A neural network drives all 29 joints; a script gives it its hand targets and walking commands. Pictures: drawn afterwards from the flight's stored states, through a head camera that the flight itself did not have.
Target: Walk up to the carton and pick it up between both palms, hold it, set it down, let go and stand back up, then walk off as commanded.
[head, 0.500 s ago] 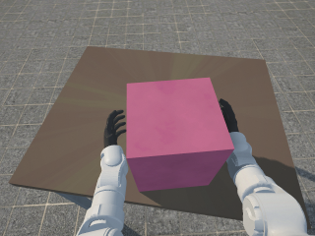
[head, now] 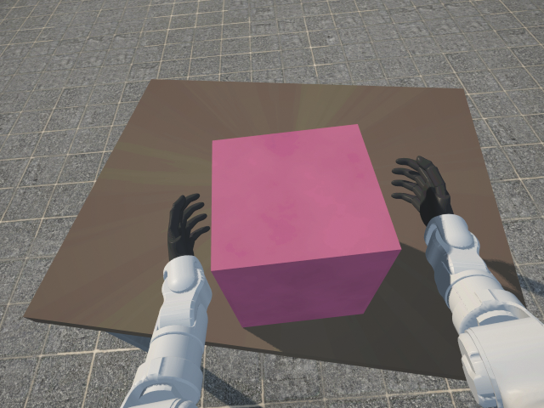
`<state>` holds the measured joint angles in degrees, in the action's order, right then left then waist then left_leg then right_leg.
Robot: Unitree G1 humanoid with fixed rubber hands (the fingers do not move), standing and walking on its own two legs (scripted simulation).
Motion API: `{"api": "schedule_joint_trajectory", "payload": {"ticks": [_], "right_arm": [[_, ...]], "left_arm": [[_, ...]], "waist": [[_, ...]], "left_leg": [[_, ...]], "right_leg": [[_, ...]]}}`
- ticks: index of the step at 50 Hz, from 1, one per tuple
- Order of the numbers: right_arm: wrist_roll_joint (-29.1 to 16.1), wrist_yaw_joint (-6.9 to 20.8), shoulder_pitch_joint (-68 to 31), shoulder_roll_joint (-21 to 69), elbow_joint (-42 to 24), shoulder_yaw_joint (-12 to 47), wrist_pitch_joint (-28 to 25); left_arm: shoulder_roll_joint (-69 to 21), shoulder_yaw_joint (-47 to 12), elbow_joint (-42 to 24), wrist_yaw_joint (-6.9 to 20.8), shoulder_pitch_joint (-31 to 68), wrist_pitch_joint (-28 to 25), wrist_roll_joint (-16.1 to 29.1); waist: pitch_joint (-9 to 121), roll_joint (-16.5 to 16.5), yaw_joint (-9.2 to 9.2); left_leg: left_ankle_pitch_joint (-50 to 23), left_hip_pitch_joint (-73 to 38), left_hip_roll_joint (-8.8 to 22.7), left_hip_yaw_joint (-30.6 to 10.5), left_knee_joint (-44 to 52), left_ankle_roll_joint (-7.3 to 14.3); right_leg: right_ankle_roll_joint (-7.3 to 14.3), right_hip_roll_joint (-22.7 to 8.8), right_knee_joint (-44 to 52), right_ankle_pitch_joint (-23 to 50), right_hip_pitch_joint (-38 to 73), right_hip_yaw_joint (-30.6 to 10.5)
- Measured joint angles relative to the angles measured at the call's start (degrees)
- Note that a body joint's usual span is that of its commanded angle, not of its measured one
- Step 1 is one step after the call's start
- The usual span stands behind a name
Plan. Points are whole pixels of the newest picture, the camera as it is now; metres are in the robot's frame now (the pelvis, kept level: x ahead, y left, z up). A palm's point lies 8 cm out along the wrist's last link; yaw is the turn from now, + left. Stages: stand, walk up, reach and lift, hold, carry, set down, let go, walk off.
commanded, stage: set down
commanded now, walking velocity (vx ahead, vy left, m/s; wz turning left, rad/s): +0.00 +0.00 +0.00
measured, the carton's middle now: (294, 235) +0.38 +0.06 +0.00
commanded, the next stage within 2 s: none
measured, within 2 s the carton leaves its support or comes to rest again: neither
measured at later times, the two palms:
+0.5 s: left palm (160, 305) +0.24 +0.23 +0.01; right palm (478, 262) +0.36 -0.19 +0.04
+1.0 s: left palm (171, 335) +0.20 +0.20 -0.01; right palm (522, 330) +0.29 -0.25 +0.00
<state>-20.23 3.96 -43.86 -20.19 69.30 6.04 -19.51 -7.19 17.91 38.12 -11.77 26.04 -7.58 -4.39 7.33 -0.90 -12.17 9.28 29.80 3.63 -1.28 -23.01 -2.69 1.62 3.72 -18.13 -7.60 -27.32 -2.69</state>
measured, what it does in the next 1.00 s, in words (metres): stands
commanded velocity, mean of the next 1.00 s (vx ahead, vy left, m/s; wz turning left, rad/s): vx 0.00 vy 0.00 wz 0.00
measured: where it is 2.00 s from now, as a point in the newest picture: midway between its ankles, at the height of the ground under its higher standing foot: outside the picture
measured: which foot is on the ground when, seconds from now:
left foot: down 0.00-1.00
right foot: down 0.00-1.00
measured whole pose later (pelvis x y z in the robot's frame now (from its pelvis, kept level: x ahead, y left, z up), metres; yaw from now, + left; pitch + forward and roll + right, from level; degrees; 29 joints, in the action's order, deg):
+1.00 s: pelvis -0.04 -0.02 -0.01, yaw +0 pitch +7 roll +1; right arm -25.6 12.8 -20.2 -24.9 58.9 7.0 -20.9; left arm -2.3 10.6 32.1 -12.9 5.6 -7.3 2.3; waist 6.9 -1.3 -6.6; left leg 9.1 23.7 3.5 -1.3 -25.5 -2.8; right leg 2.6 3.9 -27.8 -10.1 -24.8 -2.6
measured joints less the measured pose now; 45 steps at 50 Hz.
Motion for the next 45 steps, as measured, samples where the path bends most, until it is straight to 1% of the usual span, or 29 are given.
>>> {"api": "schedule_joint_trajectory", "payload": {"ticks": [6,15,22,28,31,37,40,42,45], "right_arm": [[-0.80,0.79,0.58,-0.13,0.00,0.96,-2.85],[-2.36,3.05,3.11,-2.21,0.03,0.97,-3.20],[-3.71,6.48,5.71,-3.47,0.05,0.98,-0.62],[-4.00,8.58,7.66,-3.97,0.03,0.98,1.37],[-3.84,8.85,8.88,-3.97,-0.24,0.98,1.49],[-3.53,8.85,13.73,-3.99,-5.23,0.97,1.45],[-3.71,8.84,14.81,-4.01,-6.52,0.96,1.45],[-3.82,8.85,15.93,-4.02,-7.97,0.96,1.11],[-4.57,8.84,17.91,-4.20,-8.41,0.95,0.14]], "left_arm": [[0.54,-0.31,0.01,0.52,-4.91,-1.24,0.32],[2.63,-1.96,-0.01,0.74,-9.73,-3.35,2.67],[4.87,-4.77,0.00,0.60,-9.47,-3.22,5.44],[4.89,-7.17,0.02,0.12,-9.48,-0.60,6.30],[4.90,-7.29,0.01,-0.28,-9.48,0.35,6.33],[4.93,-7.29,-0.54,-1.14,-10.04,0.40,6.70],[4.94,-7.30,-0.65,-1.14,-10.55,0.41,6.72],[4.94,-7.29,-1.90,-1.14,-11.75,0.37,6.71],[4.94,-7.29,-3.84,-1.14,-14.34,0.39,6.71]], "waist": [[0.18,-0.40,0.05],[0.53,-0.61,0.98],[1.42,-0.61,1.84],[0.19,-0.59,2.21],[-0.91,-0.53,2.52],[-0.63,-0.48,2.76],[-0.22,-0.48,3.35],[-0.21,-0.47,3.89],[-0.43,-0.46,4.51]], "left_leg": [[-0.54,-0.01,0.00,0.00,-0.09,0.00],[-0.94,-0.02,0.00,0.01,-0.67,0.00],[-0.94,-0.22,0.00,0.00,-2.48,0.00],[-0.82,-0.99,-0.09,0.02,-3.68,0.00],[-0.72,-1.45,-0.15,0.02,-4.08,0.00],[-0.28,-2.12,-0.17,0.02,-4.38,-0.01],[-0.14,-2.44,-0.17,0.02,-4.22,-0.01],[-0.14,-2.91,-0.17,0.03,-3.93,-0.01],[-0.13,-4.04,-0.17,0.03,-3.41,-0.10]], "right_leg": [[0.00,0.02,-0.30,0.46,-0.10,0.00],[-0.12,0.06,-1.90,1.16,-0.66,0.03],[-0.16,0.13,-4.12,0.99,-0.68,0.03],[-0.14,0.14,-6.89,0.10,-0.69,0.04],[-0.02,0.14,-8.24,-0.46,-0.69,0.04],[0.42,0.19,-9.90,-1.55,-0.68,0.08],[0.56,0.21,-10.23,-1.92,-0.59,0.09],[0.65,0.21,-10.23,-2.07,-0.25,0.09],[0.81,0.21,-10.13,-2.30,0.68,0.09]]}}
